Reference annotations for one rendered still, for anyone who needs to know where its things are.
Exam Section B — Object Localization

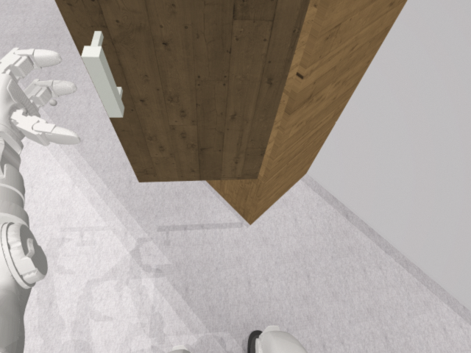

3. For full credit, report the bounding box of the cupboard door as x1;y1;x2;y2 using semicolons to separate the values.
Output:
55;0;310;182

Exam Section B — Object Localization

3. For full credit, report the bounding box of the robot right foot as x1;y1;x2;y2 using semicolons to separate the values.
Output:
247;330;262;353

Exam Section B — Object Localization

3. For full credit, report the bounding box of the right robot thigh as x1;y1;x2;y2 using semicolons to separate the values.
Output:
255;331;308;353

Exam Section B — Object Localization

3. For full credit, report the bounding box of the left robot forearm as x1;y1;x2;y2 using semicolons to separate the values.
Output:
0;124;29;228

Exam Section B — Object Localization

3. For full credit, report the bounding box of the robot left upper arm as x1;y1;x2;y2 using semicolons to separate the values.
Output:
0;222;48;353

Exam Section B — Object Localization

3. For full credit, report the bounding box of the handle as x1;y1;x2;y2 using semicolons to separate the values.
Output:
81;31;124;118

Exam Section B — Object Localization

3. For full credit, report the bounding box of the left robot hand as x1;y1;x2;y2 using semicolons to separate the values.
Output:
0;48;81;146

